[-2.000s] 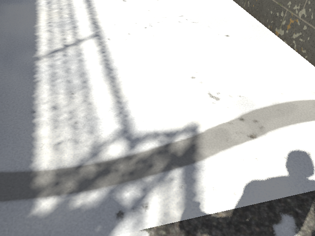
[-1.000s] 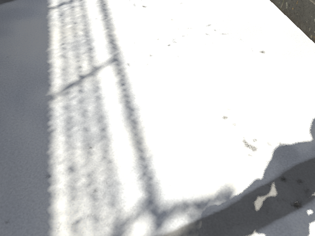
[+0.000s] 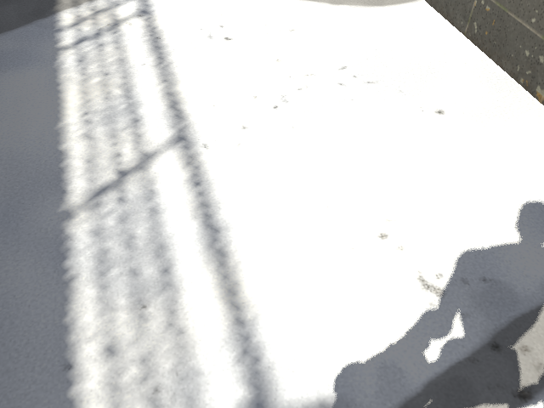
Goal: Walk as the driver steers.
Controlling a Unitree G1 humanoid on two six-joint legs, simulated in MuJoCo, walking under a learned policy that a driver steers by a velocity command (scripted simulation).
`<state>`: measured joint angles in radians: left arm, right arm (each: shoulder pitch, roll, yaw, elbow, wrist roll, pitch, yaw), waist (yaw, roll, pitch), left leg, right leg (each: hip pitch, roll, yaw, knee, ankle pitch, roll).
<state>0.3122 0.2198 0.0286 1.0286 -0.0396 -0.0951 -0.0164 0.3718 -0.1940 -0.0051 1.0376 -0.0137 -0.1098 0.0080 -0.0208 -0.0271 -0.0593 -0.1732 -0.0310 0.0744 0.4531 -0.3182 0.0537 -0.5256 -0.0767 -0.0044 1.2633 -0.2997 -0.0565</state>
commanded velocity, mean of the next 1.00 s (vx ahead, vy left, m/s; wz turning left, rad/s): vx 0.48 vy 0.00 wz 0.00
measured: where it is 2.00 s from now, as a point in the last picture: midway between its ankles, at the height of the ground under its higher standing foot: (280, 241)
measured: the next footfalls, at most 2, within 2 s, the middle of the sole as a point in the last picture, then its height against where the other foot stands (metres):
right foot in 0.32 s outside the picture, level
left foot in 0.90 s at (240, 358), level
